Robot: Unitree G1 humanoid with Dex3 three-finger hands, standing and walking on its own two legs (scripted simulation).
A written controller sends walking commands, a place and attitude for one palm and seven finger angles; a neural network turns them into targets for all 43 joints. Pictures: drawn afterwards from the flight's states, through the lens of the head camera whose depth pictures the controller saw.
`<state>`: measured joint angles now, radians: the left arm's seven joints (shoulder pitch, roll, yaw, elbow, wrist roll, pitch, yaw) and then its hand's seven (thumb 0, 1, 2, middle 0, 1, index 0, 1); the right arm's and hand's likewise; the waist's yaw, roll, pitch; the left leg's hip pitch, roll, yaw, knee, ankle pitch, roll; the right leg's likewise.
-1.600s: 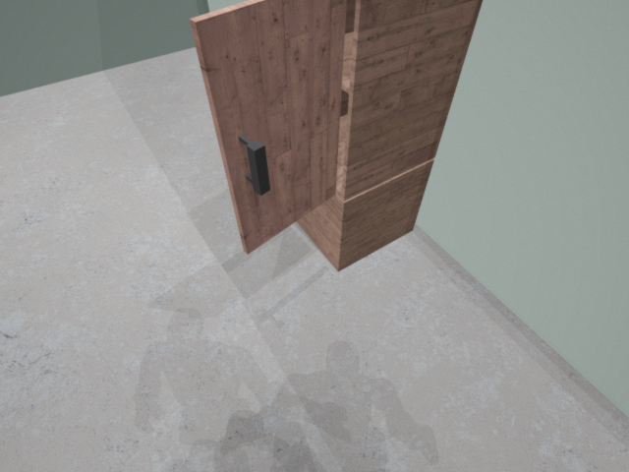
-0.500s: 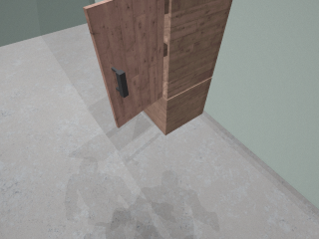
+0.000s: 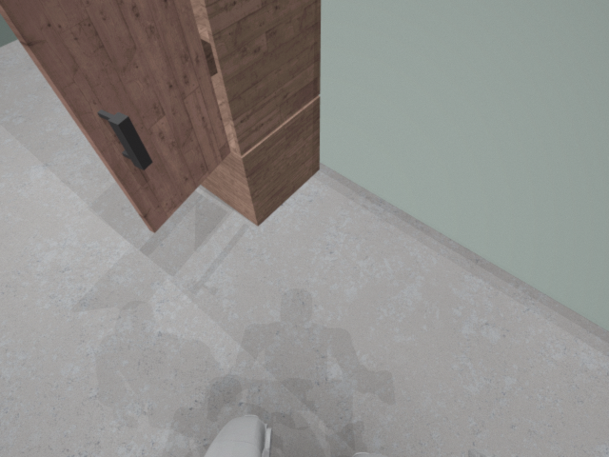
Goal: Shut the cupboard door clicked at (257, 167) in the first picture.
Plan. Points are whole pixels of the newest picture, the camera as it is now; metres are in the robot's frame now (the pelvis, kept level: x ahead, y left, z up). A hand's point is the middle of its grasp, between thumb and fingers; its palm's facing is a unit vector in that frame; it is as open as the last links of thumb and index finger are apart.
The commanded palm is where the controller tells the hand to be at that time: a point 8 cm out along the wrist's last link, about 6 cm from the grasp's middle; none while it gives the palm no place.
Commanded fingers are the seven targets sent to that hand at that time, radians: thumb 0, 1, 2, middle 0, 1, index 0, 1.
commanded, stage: walk around to get in front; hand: left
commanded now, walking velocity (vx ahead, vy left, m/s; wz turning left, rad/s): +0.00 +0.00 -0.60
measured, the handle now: (123, 139) +0.64 +0.42 -0.04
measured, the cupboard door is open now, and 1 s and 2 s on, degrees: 100 100 100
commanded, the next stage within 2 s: none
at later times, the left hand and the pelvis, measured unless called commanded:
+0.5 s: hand (194, 431) +0.15 +0.19 -0.17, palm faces -0.25 -0.92 -0.29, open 7.4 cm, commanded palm none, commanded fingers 0.00 0.90 0.90 -0.20 -0.30 -0.20 -0.30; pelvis -0.01 +0.00 -0.02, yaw -17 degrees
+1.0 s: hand (261, 412) +0.19 +0.09 -0.17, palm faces -0.55 -0.79 -0.27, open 7.4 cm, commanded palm none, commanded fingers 0.00 0.90 0.90 -0.20 -0.30 -0.20 -0.30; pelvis -0.03 -0.02 -0.02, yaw -34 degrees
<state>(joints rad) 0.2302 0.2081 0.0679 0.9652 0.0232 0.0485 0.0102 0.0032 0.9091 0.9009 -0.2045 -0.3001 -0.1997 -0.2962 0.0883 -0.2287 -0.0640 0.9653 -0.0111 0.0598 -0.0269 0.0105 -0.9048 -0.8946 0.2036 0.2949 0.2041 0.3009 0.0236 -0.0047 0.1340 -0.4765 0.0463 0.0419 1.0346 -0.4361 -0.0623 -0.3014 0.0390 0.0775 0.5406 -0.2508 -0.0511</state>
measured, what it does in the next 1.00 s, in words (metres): steps on the spot, turning right: left foot, then right foot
